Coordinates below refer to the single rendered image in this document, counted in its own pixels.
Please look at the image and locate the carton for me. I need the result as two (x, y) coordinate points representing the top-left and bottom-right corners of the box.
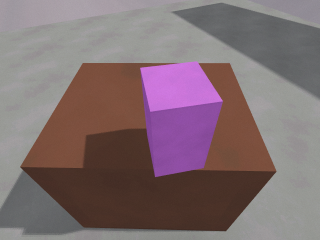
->
(140, 61), (223, 177)

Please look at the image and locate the pedestal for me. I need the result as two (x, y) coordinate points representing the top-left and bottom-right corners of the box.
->
(20, 63), (277, 231)

